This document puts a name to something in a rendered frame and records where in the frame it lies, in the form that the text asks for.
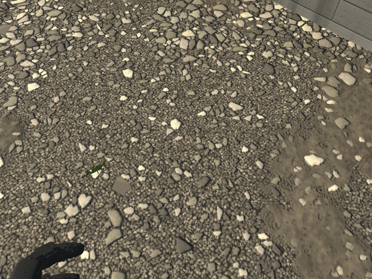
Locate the left robot hand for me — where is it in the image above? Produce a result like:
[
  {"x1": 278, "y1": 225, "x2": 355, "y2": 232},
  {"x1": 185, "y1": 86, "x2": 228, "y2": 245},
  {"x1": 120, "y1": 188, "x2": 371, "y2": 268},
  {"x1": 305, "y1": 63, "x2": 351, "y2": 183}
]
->
[{"x1": 9, "y1": 242, "x2": 84, "y2": 279}]

